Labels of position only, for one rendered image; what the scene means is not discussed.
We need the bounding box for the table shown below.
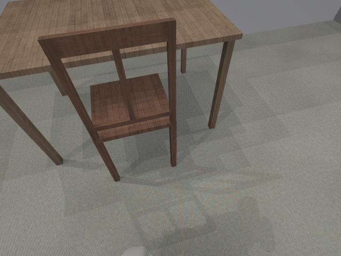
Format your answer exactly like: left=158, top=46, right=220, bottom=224
left=0, top=0, right=243, bottom=165

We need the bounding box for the chair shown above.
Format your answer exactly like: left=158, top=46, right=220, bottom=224
left=38, top=17, right=177, bottom=182

